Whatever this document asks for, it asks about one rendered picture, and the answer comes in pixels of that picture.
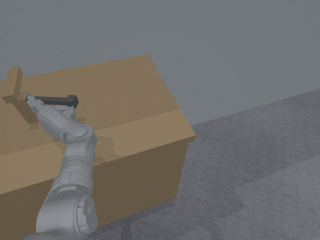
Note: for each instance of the left robot hand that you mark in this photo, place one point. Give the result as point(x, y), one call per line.
point(52, 119)

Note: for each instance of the robot left forearm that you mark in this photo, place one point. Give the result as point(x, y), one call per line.
point(77, 165)

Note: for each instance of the tap lever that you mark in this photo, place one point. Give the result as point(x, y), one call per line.
point(69, 101)

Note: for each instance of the left robot upper arm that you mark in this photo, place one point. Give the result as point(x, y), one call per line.
point(71, 217)

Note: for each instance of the counter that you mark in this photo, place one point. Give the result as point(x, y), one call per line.
point(142, 140)

